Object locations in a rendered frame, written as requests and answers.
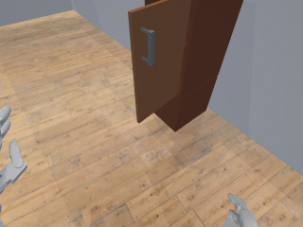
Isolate handle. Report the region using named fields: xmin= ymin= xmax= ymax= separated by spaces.
xmin=140 ymin=27 xmax=155 ymax=66

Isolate right robot hand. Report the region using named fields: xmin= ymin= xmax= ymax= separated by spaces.
xmin=223 ymin=193 xmax=258 ymax=227

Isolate cupboard door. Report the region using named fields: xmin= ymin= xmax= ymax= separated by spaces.
xmin=128 ymin=0 xmax=191 ymax=123

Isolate left robot hand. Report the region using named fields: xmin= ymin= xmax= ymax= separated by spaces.
xmin=0 ymin=105 xmax=28 ymax=194

